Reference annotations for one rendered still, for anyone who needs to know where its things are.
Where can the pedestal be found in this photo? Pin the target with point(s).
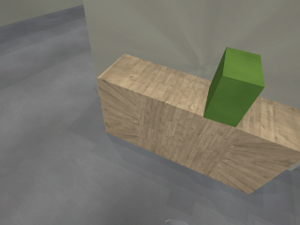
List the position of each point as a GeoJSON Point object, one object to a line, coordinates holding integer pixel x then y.
{"type": "Point", "coordinates": [160, 109]}

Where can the carton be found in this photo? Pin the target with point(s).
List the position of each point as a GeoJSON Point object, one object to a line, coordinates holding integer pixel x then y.
{"type": "Point", "coordinates": [237, 83]}

